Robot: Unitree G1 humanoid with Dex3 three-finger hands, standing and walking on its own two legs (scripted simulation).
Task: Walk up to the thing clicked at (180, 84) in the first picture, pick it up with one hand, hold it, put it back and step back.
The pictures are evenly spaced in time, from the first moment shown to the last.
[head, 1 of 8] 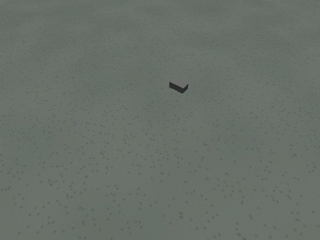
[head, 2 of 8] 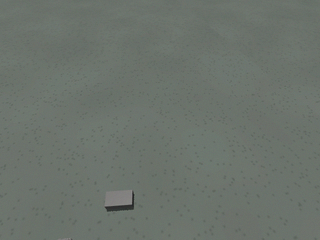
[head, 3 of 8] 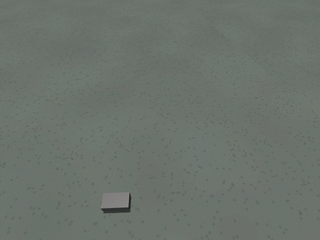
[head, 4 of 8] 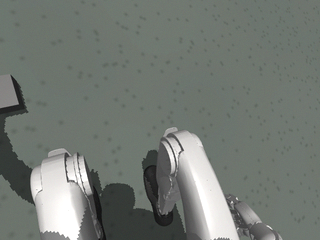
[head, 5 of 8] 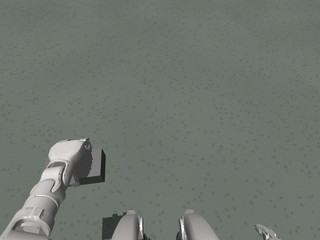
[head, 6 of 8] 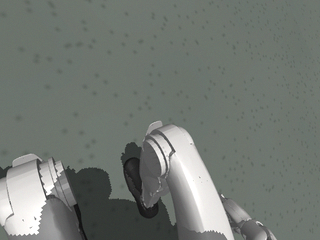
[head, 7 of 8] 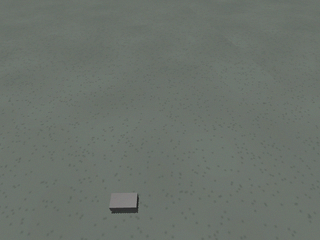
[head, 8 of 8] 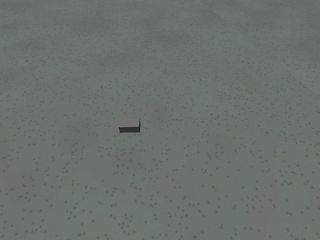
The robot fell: no
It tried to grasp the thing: yes
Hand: left
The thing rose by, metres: 0.66
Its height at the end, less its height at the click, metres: +0.00
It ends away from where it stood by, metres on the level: 0.03
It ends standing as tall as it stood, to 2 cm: yes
